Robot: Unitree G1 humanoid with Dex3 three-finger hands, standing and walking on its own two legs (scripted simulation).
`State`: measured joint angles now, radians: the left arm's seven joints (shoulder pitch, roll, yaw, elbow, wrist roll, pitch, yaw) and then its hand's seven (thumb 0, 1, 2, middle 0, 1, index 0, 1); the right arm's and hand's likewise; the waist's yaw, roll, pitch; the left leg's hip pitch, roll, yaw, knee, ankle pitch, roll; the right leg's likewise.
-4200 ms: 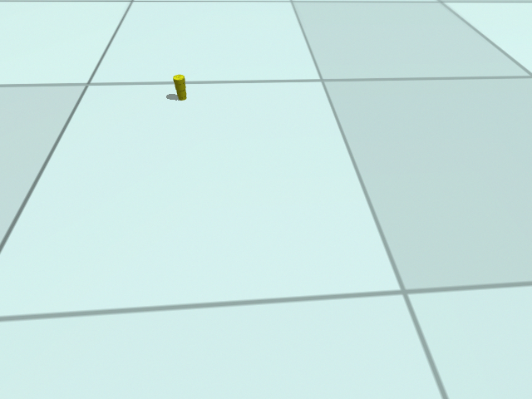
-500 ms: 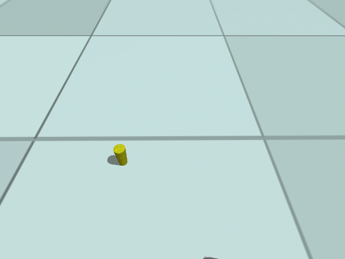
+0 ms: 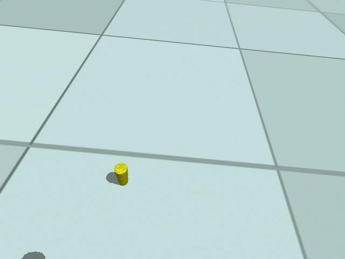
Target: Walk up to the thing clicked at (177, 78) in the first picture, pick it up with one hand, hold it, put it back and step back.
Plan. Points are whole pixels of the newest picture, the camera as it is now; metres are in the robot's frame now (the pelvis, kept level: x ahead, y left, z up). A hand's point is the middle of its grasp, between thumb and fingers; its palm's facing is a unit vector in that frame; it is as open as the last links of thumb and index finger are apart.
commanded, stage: walk up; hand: left
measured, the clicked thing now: (122, 175) +0.71 +0.26 -0.68
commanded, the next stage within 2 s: none
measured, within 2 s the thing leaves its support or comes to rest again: neither
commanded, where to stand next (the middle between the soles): +0.35 -0.02 m, yaw -1 degrees
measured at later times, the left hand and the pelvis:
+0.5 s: hand (82, 221) +0.24 +0.23 -0.10, palm faces -0.04 -0.90 -0.43, open 7.4 cm; pelvis +0.16 -0.04 +0.01, yaw -1 degrees
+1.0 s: hand (81, 194) +0.34 +0.27 -0.15, palm faces -0.09 -0.93 -0.36, open 7.4 cm; pelvis +0.28 +0.00 +0.01, yaw -2 degrees
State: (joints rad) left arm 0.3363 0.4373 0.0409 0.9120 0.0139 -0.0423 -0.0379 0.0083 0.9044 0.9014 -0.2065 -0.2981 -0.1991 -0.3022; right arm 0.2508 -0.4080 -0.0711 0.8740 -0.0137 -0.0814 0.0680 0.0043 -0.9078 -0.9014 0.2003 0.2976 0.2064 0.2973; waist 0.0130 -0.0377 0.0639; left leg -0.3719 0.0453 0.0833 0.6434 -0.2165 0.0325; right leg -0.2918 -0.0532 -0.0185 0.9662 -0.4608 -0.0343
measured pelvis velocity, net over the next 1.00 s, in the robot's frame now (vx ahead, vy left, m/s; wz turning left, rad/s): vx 0.28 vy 0.00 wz -0.03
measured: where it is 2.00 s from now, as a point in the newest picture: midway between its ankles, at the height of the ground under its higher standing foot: (166, 246)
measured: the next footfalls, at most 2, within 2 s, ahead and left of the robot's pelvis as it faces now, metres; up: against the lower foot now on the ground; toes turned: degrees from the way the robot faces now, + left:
right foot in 0.36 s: +0.26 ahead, -0.17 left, +0.00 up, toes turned -6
left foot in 0.76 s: +0.38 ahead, +0.11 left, +0.00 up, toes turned +1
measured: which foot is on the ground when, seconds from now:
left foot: down 0.00-0.38, up 0.40-0.74, down 0.76-1.00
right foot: up 0.00-0.34, down 0.36-0.78, up 0.80-1.00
